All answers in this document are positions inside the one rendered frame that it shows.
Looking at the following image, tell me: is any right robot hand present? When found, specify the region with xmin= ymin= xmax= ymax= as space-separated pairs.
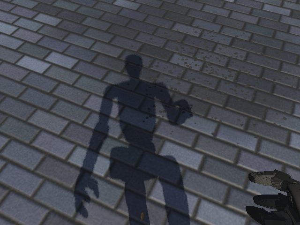
xmin=246 ymin=170 xmax=300 ymax=225

